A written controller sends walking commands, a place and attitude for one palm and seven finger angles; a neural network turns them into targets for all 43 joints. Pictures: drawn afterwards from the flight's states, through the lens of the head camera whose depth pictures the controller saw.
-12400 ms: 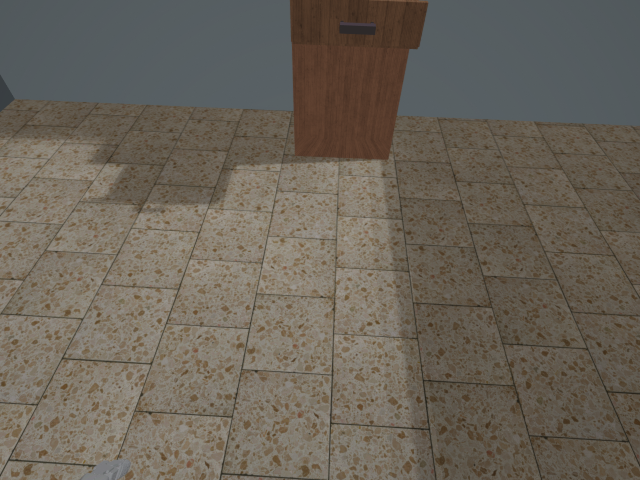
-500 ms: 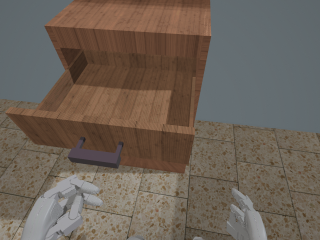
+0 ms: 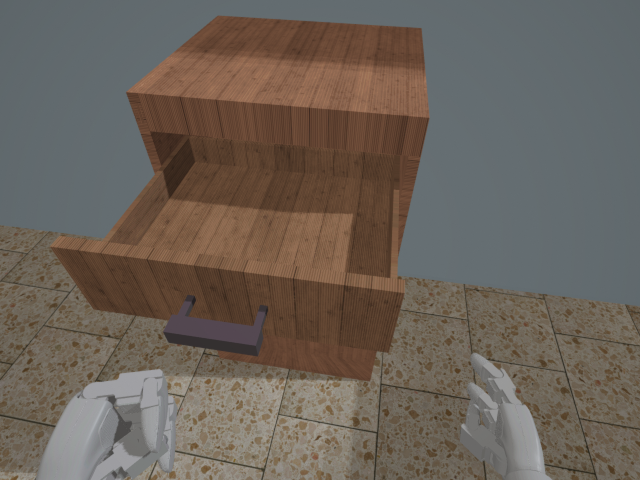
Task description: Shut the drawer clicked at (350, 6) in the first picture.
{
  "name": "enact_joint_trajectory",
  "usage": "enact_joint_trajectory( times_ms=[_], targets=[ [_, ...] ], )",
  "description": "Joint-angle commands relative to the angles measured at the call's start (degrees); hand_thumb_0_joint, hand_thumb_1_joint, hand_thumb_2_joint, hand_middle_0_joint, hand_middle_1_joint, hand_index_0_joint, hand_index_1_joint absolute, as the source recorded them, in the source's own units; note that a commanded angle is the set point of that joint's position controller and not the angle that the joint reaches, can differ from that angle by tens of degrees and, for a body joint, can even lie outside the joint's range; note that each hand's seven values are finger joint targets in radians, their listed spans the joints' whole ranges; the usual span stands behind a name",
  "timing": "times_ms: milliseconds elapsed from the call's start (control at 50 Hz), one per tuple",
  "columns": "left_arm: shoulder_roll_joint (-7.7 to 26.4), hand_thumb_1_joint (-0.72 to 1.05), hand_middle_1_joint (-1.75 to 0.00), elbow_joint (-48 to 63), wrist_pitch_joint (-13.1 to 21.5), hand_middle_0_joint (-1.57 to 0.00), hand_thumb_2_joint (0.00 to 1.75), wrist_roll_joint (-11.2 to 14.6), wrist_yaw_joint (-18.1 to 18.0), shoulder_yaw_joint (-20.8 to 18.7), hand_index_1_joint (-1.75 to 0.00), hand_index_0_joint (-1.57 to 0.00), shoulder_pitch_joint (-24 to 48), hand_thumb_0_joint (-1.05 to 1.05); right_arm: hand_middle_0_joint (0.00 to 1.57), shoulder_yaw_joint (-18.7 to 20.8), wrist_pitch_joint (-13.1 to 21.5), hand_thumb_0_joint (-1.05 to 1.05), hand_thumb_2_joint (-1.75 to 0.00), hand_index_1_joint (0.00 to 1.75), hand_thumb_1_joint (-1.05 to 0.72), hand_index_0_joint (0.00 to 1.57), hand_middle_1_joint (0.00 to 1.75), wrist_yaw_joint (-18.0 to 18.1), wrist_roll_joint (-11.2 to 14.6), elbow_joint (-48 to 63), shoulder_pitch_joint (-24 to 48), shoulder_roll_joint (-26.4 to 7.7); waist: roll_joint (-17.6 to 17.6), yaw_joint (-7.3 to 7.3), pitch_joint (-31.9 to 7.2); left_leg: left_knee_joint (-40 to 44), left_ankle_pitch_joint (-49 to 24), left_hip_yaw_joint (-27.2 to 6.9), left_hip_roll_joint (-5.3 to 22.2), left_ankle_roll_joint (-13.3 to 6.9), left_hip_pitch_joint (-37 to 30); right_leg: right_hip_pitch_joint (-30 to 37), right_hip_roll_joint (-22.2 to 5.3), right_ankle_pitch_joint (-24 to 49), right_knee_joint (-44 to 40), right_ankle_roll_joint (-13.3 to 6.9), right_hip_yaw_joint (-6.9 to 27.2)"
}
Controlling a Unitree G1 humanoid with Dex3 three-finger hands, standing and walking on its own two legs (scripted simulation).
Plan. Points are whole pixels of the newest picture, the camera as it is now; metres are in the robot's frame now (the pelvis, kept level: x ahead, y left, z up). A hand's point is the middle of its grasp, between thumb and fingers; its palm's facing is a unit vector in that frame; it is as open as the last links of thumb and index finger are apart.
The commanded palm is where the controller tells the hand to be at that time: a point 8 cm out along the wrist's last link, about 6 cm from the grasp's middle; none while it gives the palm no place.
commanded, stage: raise the hand and make a fist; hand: left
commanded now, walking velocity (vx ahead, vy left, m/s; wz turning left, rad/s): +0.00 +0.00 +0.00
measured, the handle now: (220, 320) +0.30 +0.16 +0.05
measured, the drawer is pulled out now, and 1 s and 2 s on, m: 0.29 0.29 0.29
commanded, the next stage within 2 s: bring the fist close to the handle in 0.64 s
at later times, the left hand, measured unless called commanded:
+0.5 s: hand (152, 446) +0.13 +0.16 +0.13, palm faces -0.01 -0.99 -0.10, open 3.3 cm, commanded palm +0.07 +0.21 +0.15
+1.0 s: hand (170, 432) +0.15 +0.16 +0.11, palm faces -0.01 -1.00 -0.08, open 3.3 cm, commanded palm +0.10 +0.21 +0.12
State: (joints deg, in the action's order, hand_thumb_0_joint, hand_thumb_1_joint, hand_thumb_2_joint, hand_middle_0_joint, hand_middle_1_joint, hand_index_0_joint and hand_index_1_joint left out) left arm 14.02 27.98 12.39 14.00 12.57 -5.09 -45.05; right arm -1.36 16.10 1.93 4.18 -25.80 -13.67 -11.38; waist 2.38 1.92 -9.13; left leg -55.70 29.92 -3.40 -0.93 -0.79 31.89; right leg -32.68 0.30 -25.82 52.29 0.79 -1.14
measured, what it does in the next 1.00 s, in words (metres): stands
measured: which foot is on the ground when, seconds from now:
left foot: down 0.00-1.00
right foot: down 0.00-1.00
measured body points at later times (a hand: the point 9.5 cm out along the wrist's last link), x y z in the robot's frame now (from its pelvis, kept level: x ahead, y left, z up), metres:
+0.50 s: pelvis +0.01 -0.01 +0.01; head -0.02 -0.02 +0.46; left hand +0.12 +0.21 +0.14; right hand +0.22 -0.22 -0.01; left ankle -0.01 +0.11 -0.69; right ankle +0.01 -0.13 -0.69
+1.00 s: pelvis +0.00 -0.02 +0.01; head +0.00 -0.03 +0.46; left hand +0.14 +0.21 +0.12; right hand +0.20 -0.24 -0.03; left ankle -0.01 +0.11 -0.69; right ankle +0.01 -0.13 -0.69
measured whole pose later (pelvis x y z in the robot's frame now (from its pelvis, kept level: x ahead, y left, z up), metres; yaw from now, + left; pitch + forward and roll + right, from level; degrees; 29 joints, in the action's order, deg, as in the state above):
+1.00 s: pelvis +0.00 -0.02 +0.01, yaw +0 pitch +4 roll -1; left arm 13.5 22.2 10.7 15.5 15.6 -7.6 -40.8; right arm -1.7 21.6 3.3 4.2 -31.3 -14.4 -13.3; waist 2.8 2.4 -6.2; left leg -49.8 27.1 -4.0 -0.2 0.5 27.1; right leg -28.3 0.8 -23.7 47.5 -0.4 -1.8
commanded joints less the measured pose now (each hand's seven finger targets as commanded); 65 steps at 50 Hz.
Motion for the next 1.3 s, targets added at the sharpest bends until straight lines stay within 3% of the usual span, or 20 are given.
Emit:
enact_joint_trajectory(
  times_ms=[0, 20, 80, 140, 220, 280, 320, 500, 620, 660, 680, 720, 800, 920, 960, 1000, 1080, 1120, 1200, 1280],
  targets=[
    [4.36, 0.9, -1.6, 15.37, 1.86, -1.4, 0.9, 0.84, 0.1, -3.0, -1.6, -1.4, -0.15, 0.0, 0.2, 2.14, 3.85, 0.0, -0.9, 0.3, -0.9, 0.2, 0.3, 0.46, 0.27, 9.97, 6.19, -6.5, 1.42, -0.24, 0.54, 12.64, -14.51, 0.5, 1.19, -0.13, -1.93, 4.46, 1.09, 8.71, -8.24, -2.16, -4.0],
    [4.88, 0.9, -1.6, 14.73, 1.35, -1.4, 0.9, 0.91, 0.05, -3.77, -1.6, -1.4, -0.76, 0.0, 0.2, 2.16, 3.93, 0.0, -0.9, 0.3, -0.9, 0.2, 0.3, 0.52, 0.36, 9.72, 6.07, -6.31, 0.03, -0.24, 1.22, 12.79, -14.54, 0.35, 1.29, -0.09, -2.02, 4.47, 1.22, 8.91, -8.68, -2.11, -3.99],
    [5.22, 0.9, -1.6, 14.77, 0.23, -1.4, 0.9, 1.11, 0.21, -4.28, -1.6, -1.4, 0.45, 0.0, 0.2, 1.68, 4.4, 0.0, -0.9, 0.3, -0.9, 0.2, 0.3, 0.76, 0.56, 9.27, 6.72, -6.42, 0.32, -0.12, 2.66, 13.69, -13.27, 0.32, 1.29, -0.05, -2.49, 5.1, 1.26, 7.96, -9.89, -2.16, -3.77],
    [4.83, 0.9, -1.6, 18.35, -0.3, -1.4, 0.9, 1.11, 0.61, -3.94, -1.6, -1.4, -1.53, 0.0, 0.2, 1.5, 5.31, 0.0, -0.9, 0.3, -0.9, 0.2, 0.3, 0.5, 0.53, 9.31, 6.38, -6.08, 0.34, 0.49, -0.2, 14.06, -17.73, 0.24, 1.23, 0.22, -5.16, 7.26, 1.1, 12.46, -9.52, -2.14, -4.27],
    [5.39, 0.9, -1.6, 20.28, -1.31, -1.4, 0.9, 1.43, 0.84, -4.96, -1.6, -1.4, -3.25, 0.0, 0.2, 1.3, 6.33, 0.0, -0.9, 0.3, -0.9, 0.2, 0.3, 0.21, 0.69, 8.97, 6.92, -5.69, 1.09, 1.2, -0.82, 14.43, -21.53, 0.58, 1.12, 0.64, -6.75, 9.42, 1.05, 16.58, -9.85, -2.1, -4.35],
    [4.6, 0.9, -1.6, 15.91, -2.34, -1.4, 0.9, 1.9, 1.22, -5.71, -1.6, -1.4, -4.66, 0.0, 0.2, 1.39, 6.32, 0.0, -0.9, 0.3, -0.9, 0.2, 0.3, 0.51, 0.85, 8.23, 7.87, -5.64, -2.18, 1.29, 2.0, 14.96, -19.75, 0.6, 0.98, 0.67, -5.43, 9.34, 1.39, 16.08, -10.79, -2.07, -4.37],
    [5.21, 0.9, -1.6, 15.41, -2.3, -1.4, 0.9, 2.14, 1.49, -6.59, -1.6, -1.4, -4.59, 0.0, 0.2, 1.45, 6.39, 0.0, -0.9, 0.3, -0.9, 0.2, 0.3, 0.71, 0.97, 7.98, 7.71, -5.89, -2.46, 1.37, 2.72, 15.38, -18.85, 0.9, 0.78, 0.75, -5.15, 9.45, 1.26, 15.42, -11.26, -2.03, -4.12],
    [6.23, 0.9, -1.6, 17.31, 1.38, -1.4, 0.9, 2.74, 1.77, -7.04, -1.6, -1.4, -1.71, 0.0, 0.2, 1.38, 8.35, 0.0, -0.9, 0.3, -0.9, 0.2, 0.3, 1.01, 0.72, 7.15, 7.39, -6.07, 1.27, 0.98, 2.33, 14.44, -15.36, 1.51, 0.3, -0.09, -5.64, 8.77, 1.1, 11.06, -13.24, -2.14, -2.37],
    [6.63, 0.9, -1.6, 12.38, 1.42, -1.4, 0.9, 3.25, 2.42, -7.71, -1.6, -1.4, 1.69, 0.0, 0.2, 1.4, 8.93, 0.0, -0.9, 0.3, -0.9, 0.2, 0.3, 1.7, 1.03, 6.0, 7.53, -6.68, 0.09, 0.38, 4.85, 14.55, -11.56, 1.48, 0.31, -0.3, -4.13, 7.79, 0.63, 5.52, -15.62, -2.06, -0.63],
    [6.87, 0.9, -1.6, 11.59, 0.81, -1.4, 0.9, 3.5, 2.83, -8.27, -1.6, -1.4, 1.24, 0.0, 0.2, 1.52, 9.23, 0.0, -0.9, 0.3, -0.9, 0.2, 0.3, 1.86, 1.05, 5.92, 7.76, -6.68, -2.01, 0.68, 4.06, 14.51, -11.93, 1.42, 0.37, -0.48, -4.29, 8.34, 0.53, 5.61, -16.08, -1.93, -0.26],
    [6.75, 0.9, -1.6, 12.02, 0.53, -1.4, 0.9, 3.56, 3.06, -8.13, -1.6, -1.4, 1.1, 0.0, 0.2, 1.49, 9.53, 0.0, -0.9, 0.3, -0.9, 0.2, 0.3, 1.8, 1.15, 6.1, 8.27, -6.7, -0.52, 0.97, 3.22, 14.51, -12.55, 1.53, 0.28, -0.55, -5.02, 9.02, 0.56, 6.55, -15.94, -2.05, -0.26],
    [7.57, 0.9, -1.6, 12.09, 0.02, -1.4, 0.9, 3.73, 3.19, -8.98, -1.6, -1.4, 1.01, 0.0, 0.2, 1.4, 9.87, 0.0, -0.9, 0.3, -0.9, 0.2, 0.3, 1.87, 1.02, 6.06, 8.13, -6.43, -1.36, 1.27, 2.15, 14.44, -13.49, 1.62, 0.2, -0.56, -4.83, 9.94, 0.33, 7.63, -15.89, -1.9, 0.0],
    [5.75, 0.9, -1.6, 6.89, -0.13, -1.4, 0.9, 4.02, 3.5, -8.3, -1.6, -1.4, 3.07, 0.0, 0.2, 1.57, 9.44, 0.0, -0.9, 0.3, -0.9, 0.2, 0.3, 2.28, 0.77, 4.87, 7.7, -6.8, -4.63, 0.53, 4.98, 14.16, -12.68, 1.77, 0.19, -0.51, -3.42, 8.05, 0.34, 6.22, -16.58, -1.47, 0.33],
    [5.13, 0.9, -1.6, 7.25, 2.49, -1.4, 0.9, 2.71, 2.95, -6.77, -1.6, -1.4, 4.66, 0.0, 0.2, 2.08, 9.45, 0.0, -0.9, 0.3, -0.9, 0.2, 0.3, 1.78, -0.01, 4.71, 6.46, -7.15, -0.91, 0.2, 1.36, 13.04, -14.59, 2.0, -0.19, -0.52, -3.58, 8.04, 0.12, 9.02, -13.95, -1.67, -0.37],
    [5.87, 0.9, -1.6, 6.54, 3.68, -1.4, 0.9, 2.2, 2.7, -7.66, -1.6, -1.4, 5.06, 0.0, 0.2, 2.58, 8.92, 0.0, -0.9, 0.3, -0.9, 0.2, 0.3, 1.61, -0.23, 4.2, 5.94, -7.24, -1.71, -0.07, 0.04, 12.16, -16.36, 2.04, -0.17, -0.57, -3.64, 7.99, 0.14, 11.79, -12.98, -1.63, -0.55],
    [4.8, 0.9, -1.6, 6.78, 4.63, -1.4, 0.9, 1.63, 2.44, -5.96, -1.6, -1.4, 5.93, 0.0, 0.2, 2.48, 8.73, 0.0, -0.9, 0.3, -0.9, 0.2, 0.3, 1.2, -0.5, 4.29, 5.9, -7.27, 0.15, -0.48, -0.13, 12.19, -16.22, 1.9, -0.19, -0.5, -3.34, 7.3, 0.19, 11.82, -11.75, -1.76, -1.46],
    [4.72, 0.9, -1.6, 2.33, 5.18, -1.4, 0.9, 1.74, 2.11, -6.73, -1.6, -1.4, 6.56, 0.0, 0.2, 2.94, 7.4, 0.0, -0.9, 0.3, -0.9, 0.2, 0.3, 1.31, -0.71, 3.78, 6.03, -7.59, -2.07, -0.79, 0.67, 11.33, -15.35, 1.53, -0.05, -0.36, -1.13, 6.02, 0.4, 10.87, -11.11, -1.81, -1.49],
    [3.1, 0.9, -1.6, 1.81, 5.27, -1.4, 0.9, 1.56, 2.35, -4.68, -1.6, -1.4, 7.32, 0.0, 0.2, 3.0, 6.78, 0.0, -0.9, 0.3, -0.9, 0.2, 0.3, 1.28, -0.74, 4.36, 5.72, -7.73, -2.26, -1.38, 1.02, 11.22, -14.58, 1.58, -0.04, -0.42, -0.67, 4.75, 0.33, 10.2, -10.54, -1.64, -1.84],
    [2.49, 0.9, -1.6, 2.85, 5.5, -1.4, 0.9, 0.79, 1.74, -3.42, -1.6, -1.4, 7.46, 0.0, 0.2, 3.28, 5.92, 0.0, -0.9, 0.3, -0.9, 0.2, 0.3, 0.86, -1.13, 4.96, 5.13, -7.75, -1.6, -1.39, -2.73, 10.35, -17.46, 1.33, 0.03, -0.47, -0.89, 5.1, 0.18, 13.29, -8.23, -1.7, -2.62],
    [3.4, 0.9, -1.6, 1.6, 6.25, -1.4, 0.9, 0.1, 0.69, -4.51, -1.6, -1.4, 7.6, 0.0, 0.2, 3.65, 4.3, 0.0, -0.9, 0.3, -0.9, 0.2, 0.3, 0.58, -1.43, 5.03, 5.06, -7.75, -2.12, -1.26, -3.46, 9.18, -18.74, 1.27, 0.16, -0.32, 0.5, 4.18, 0.35, 14.41, -6.53, -1.81, -2.77]
  ],
)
